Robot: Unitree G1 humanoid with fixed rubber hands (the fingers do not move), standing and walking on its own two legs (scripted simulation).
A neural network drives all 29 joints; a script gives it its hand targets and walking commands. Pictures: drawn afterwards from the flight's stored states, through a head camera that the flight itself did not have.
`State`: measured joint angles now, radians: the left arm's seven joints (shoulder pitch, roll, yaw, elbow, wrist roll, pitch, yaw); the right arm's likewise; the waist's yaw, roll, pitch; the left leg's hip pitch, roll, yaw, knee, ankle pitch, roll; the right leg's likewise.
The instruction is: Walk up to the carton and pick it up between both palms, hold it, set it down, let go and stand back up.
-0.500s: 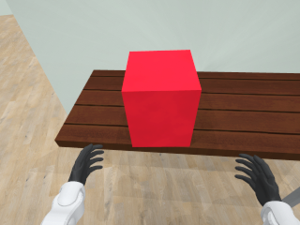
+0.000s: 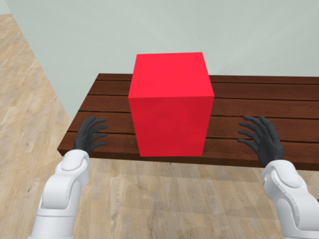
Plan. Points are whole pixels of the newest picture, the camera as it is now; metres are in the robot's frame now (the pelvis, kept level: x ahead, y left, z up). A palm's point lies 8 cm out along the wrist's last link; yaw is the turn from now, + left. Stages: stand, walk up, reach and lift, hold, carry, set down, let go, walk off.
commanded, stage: reach and lift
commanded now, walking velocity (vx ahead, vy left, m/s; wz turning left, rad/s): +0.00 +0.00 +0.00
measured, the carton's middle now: (170, 106) +0.49 +0.01 +0.07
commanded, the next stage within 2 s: none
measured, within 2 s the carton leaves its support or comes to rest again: neither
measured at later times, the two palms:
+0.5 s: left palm (91, 115) +0.37 +0.20 +0.15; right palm (259, 121) +0.36 -0.20 +0.14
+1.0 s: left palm (99, 91) +0.43 +0.19 +0.18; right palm (251, 91) +0.42 -0.19 +0.17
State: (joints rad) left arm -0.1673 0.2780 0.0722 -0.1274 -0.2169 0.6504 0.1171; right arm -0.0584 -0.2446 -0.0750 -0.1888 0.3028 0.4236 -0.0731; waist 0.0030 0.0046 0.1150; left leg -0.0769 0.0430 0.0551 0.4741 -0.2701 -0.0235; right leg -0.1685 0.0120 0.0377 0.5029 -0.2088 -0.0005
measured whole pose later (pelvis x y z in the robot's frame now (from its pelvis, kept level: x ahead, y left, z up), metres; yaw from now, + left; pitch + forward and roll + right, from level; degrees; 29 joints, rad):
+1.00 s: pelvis +0.01 +0.00 +0.00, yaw +0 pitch +2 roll +1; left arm -0.84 0.30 0.10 0.44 -0.22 0.67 0.12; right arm -0.75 -0.31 -0.07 0.38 0.39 0.46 -0.11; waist 0.00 0.00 0.04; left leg -0.25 0.04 0.06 0.47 -0.25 -0.03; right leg -0.34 0.01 0.04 0.50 -0.19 0.00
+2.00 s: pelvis +0.02 +0.00 +0.00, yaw +0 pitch +16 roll +1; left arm -0.97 0.32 0.10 1.04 -0.23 0.07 0.10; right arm -1.00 -0.29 -0.05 0.87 0.26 0.14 -0.09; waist 0.00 0.00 -0.12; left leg -0.52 0.04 0.06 0.47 -0.23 -0.03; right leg -0.61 0.01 0.04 0.50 -0.17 0.00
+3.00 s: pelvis +0.02 +0.00 +0.00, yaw +0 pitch +17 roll +1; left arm -1.00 0.10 0.43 1.23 0.08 -0.17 0.09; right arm -0.98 0.02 -0.41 0.99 -0.28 -0.08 -0.11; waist 0.00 0.00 -0.15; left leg -0.54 0.04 0.06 0.47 -0.23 -0.03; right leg -0.63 0.01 0.04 0.50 -0.16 0.00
